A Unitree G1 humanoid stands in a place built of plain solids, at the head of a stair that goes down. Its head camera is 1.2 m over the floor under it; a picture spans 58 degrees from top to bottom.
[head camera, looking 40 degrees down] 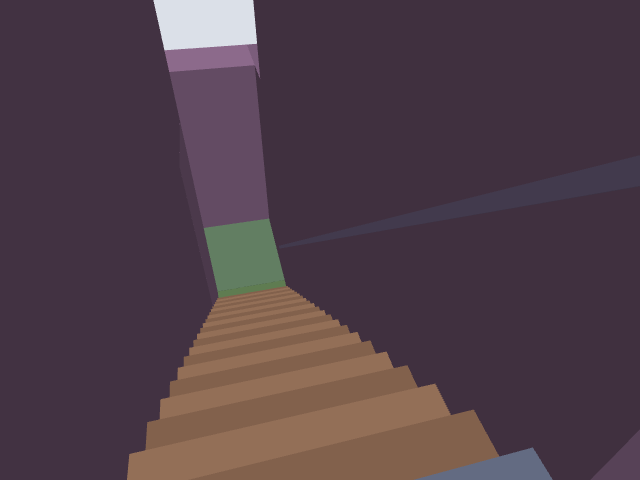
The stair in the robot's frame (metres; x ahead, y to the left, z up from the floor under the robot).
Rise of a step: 0.20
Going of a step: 0.23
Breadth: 1.20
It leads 14 degrees to the left of straight ahead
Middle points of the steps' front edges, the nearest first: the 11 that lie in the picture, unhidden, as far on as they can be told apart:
0.63 0.05 -0.20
0.85 0.11 -0.40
1.07 0.16 -0.60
1.29 0.22 -0.80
1.51 0.27 -1.00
1.74 0.32 -1.20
1.96 0.38 -1.40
2.18 0.43 -1.60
2.40 0.49 -1.80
2.63 0.54 -2.00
2.85 0.60 -2.20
